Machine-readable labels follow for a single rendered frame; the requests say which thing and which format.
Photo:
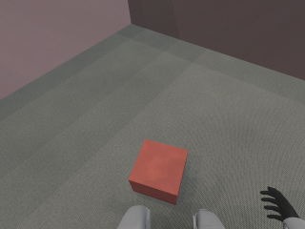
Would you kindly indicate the robot thigh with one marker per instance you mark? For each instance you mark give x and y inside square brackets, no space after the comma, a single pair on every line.
[137,217]
[206,220]

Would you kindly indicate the right robot thigh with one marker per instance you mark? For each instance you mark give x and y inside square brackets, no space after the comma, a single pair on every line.
[206,220]

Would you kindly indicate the right robot forearm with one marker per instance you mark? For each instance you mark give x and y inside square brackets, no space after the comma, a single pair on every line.
[293,223]

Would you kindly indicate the carton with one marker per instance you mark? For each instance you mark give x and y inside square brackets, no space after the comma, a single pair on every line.
[158,171]

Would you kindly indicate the left robot thigh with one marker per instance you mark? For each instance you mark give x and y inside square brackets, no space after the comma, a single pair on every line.
[137,217]

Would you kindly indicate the robot right hand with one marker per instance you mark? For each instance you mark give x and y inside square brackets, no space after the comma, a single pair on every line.
[284,208]

